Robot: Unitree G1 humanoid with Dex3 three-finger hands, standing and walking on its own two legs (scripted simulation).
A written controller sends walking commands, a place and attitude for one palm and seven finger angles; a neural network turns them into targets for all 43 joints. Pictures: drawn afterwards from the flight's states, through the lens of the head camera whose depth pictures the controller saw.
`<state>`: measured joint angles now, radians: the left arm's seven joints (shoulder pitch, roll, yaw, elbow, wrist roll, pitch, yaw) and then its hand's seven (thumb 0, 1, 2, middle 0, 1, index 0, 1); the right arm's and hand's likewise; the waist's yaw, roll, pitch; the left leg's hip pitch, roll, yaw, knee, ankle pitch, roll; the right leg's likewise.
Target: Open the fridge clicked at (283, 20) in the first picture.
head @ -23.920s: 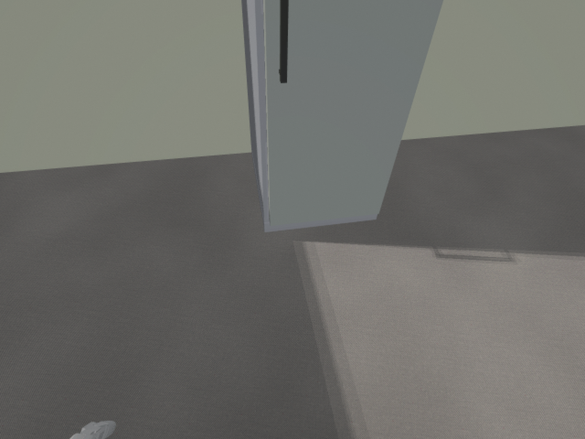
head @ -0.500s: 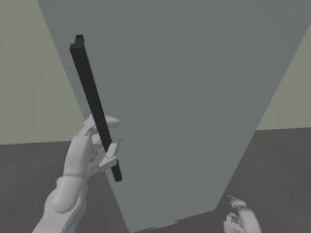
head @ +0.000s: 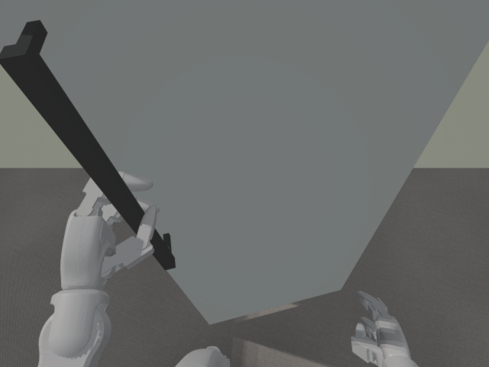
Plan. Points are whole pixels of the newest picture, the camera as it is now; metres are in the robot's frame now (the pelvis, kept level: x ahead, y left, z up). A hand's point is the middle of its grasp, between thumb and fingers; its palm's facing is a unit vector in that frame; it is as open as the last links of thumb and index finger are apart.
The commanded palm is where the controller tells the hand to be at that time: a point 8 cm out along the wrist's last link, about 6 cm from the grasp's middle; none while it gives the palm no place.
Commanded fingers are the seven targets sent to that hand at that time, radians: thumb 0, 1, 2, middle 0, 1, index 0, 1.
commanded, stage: walk backward, drawing the door open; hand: left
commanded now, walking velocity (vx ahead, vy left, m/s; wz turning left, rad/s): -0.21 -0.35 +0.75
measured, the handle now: (126, 189) +0.29 +0.16 +0.19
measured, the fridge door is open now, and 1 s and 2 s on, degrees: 17 52 78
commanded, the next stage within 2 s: stop walking and hold the door back in 1.54 s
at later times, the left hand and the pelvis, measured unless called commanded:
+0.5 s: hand (182, 327) +0.15 +0.07 +0.15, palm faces +0.36 -0.91 -0.19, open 6.5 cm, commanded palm +0.10 +0.10 +0.16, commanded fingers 0.00 0.90 0.90 -0.45 -1.40 -0.45 -1.40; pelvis -0.06 -0.14 -0.03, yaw +18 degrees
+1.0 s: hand out of the picture +0.05 -0.06 +0.15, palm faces +0.62 -0.77 -0.17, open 6.6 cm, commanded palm -0.01 -0.04 +0.16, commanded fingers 0.00 0.90 0.90 -0.45 -1.40 -0.45 -1.40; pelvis -0.09 -0.32 -0.03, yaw +42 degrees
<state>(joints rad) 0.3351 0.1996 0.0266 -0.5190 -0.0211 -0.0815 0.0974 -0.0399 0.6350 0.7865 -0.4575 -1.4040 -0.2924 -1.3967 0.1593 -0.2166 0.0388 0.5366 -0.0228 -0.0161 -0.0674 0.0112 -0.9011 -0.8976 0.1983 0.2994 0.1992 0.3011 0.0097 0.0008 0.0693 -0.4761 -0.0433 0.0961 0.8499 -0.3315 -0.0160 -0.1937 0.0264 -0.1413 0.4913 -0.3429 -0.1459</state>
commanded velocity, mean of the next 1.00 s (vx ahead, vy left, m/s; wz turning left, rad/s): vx -0.19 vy -0.33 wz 0.75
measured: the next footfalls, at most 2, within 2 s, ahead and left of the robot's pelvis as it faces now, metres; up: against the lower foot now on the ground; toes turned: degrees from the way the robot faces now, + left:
left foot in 0.10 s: +0.07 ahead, +0.10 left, +0.00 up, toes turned +6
right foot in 0.34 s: +0.08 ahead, -0.27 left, +0.00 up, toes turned +10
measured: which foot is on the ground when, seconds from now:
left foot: up 0.00-0.08, down 0.10-0.34, up 0.36-0.48, down 0.50-0.70, up 0.72-0.96, down 0.98-1.00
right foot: down 0.00-0.08, up 0.10-0.32, down 0.34-0.48, up 0.50-0.70, down 0.72-0.98, up 1.00-1.00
